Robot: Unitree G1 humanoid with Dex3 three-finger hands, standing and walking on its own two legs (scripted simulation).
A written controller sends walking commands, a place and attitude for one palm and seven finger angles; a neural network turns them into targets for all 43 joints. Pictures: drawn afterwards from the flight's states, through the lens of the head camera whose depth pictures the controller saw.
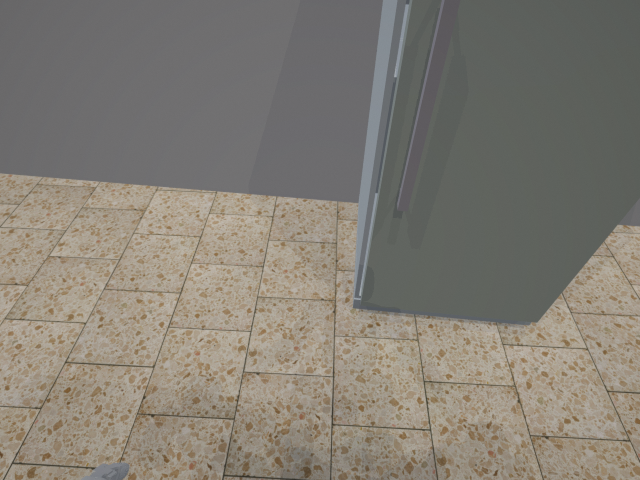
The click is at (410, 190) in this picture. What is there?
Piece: fridge door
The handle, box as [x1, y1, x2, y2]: [397, 0, 459, 210]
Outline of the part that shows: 459,0 442,0 397,202 397,210 407,210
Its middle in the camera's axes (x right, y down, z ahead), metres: +0.20 -0.25 +0.78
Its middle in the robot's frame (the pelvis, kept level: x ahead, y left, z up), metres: +0.77 -0.16 +0.09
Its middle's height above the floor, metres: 0.85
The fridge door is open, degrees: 0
